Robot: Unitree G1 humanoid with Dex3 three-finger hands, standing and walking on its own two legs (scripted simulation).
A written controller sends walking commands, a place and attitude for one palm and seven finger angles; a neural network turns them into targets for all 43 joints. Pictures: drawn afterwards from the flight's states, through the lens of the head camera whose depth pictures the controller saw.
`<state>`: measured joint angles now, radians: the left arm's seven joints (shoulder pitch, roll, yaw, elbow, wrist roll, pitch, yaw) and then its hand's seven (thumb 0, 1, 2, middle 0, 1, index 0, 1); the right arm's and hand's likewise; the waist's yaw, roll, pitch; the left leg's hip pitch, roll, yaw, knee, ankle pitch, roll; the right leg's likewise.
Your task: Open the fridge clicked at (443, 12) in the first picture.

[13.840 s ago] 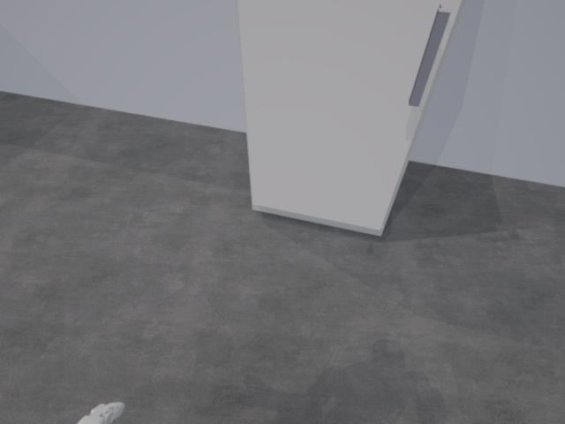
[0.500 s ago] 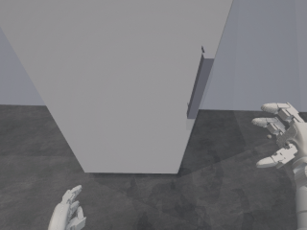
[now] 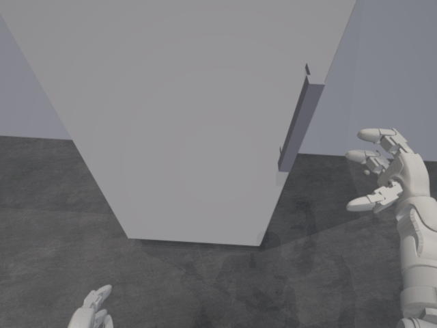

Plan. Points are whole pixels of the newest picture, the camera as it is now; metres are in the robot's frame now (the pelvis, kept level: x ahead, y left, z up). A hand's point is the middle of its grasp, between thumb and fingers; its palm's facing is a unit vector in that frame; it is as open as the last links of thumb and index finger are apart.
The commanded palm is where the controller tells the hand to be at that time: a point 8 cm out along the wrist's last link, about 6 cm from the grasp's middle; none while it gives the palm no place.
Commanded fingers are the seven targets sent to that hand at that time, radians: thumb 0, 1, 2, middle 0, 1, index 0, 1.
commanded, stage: move the hooked fingers beside the handle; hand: right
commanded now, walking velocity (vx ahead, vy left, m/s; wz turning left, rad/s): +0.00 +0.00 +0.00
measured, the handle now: (295, 123) +0.51 -0.11 +0.10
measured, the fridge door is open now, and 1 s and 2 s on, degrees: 0 0 0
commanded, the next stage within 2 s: none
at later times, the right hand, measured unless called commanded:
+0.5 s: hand (343, 146) +0.44 -0.19 +0.11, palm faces -0.05 +1.00 +0.00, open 14.0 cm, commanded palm +0.42 -0.24 +0.11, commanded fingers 0.00 0.50 -0.30 0.30 1.20 0.30 1.20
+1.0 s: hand (334, 141) +0.46 -0.18 +0.10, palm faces -0.03 +1.00 -0.01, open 14.0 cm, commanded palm +0.44 -0.23 +0.10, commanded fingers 0.00 0.50 -0.30 0.30 1.20 0.30 1.20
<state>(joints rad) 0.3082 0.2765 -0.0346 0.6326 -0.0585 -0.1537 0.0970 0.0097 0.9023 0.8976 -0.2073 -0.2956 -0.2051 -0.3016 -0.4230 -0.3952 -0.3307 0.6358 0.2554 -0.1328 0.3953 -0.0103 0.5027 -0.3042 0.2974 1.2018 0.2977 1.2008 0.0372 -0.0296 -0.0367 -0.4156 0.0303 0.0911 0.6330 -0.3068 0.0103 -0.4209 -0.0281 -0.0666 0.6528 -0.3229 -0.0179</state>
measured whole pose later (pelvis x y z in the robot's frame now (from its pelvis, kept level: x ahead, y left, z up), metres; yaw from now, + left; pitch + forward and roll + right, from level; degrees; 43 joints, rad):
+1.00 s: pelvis +0.00 +0.00 -0.01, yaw +2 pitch +11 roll +1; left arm 0.41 0.27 -0.02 0.64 -0.04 0.00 0.04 0.01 0.90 0.90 -0.21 -0.30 -0.20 -0.30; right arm -0.75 -0.44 -0.35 1.05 0.16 -0.27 0.29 -0.01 0.50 -0.30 0.30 1.20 0.30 1.20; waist 0.11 -0.02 -0.07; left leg -0.56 0.01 0.07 0.70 -0.32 0.01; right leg -0.56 -0.05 -0.08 0.73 -0.36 -0.02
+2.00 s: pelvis +0.00 -0.01 -0.01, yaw +1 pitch +11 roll +1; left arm 0.38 0.26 -0.02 0.63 -0.04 0.01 0.04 0.00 0.90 0.90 -0.21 -0.30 -0.20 -0.30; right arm -0.72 -0.40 -0.31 0.95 0.17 -0.30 0.26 -0.01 0.50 -0.30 0.30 1.20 0.30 1.20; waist 0.09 -0.02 -0.07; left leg -0.56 0.02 0.07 0.71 -0.33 0.00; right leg -0.58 -0.05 -0.07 0.76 -0.37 -0.02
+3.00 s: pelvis -0.01 +0.01 -0.01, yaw +1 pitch +11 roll +1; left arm 0.36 0.25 -0.02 0.65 -0.03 -0.01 0.03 0.00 0.90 0.90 -0.21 -0.30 -0.20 -0.30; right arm -0.84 -0.36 -0.29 1.07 0.12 -0.30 0.17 -0.01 0.50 -0.30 0.31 1.21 0.30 1.20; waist 0.11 -0.02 -0.06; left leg -0.59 0.01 0.08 0.73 -0.33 0.02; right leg -0.59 -0.05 -0.07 0.75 -0.35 -0.01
